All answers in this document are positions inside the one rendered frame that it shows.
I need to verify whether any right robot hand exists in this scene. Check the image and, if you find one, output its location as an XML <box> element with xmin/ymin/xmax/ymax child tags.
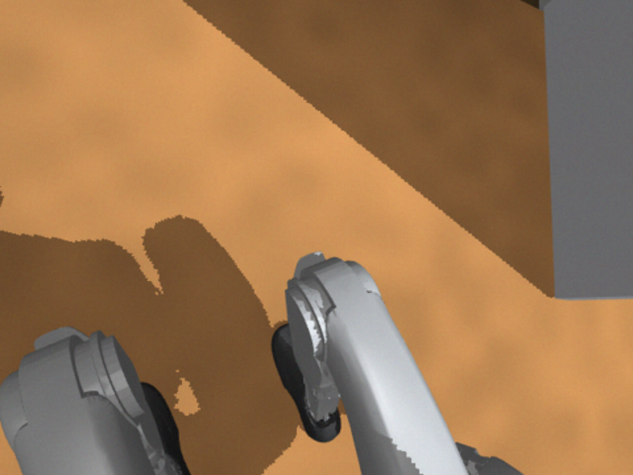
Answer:
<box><xmin>455</xmin><ymin>442</ymin><xmax>524</xmax><ymax>475</ymax></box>

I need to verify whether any right robot foot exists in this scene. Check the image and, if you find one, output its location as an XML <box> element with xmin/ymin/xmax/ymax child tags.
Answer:
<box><xmin>271</xmin><ymin>324</ymin><xmax>341</xmax><ymax>442</ymax></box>

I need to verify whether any left robot foot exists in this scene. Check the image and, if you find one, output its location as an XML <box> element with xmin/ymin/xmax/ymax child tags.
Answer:
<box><xmin>140</xmin><ymin>382</ymin><xmax>191</xmax><ymax>475</ymax></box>

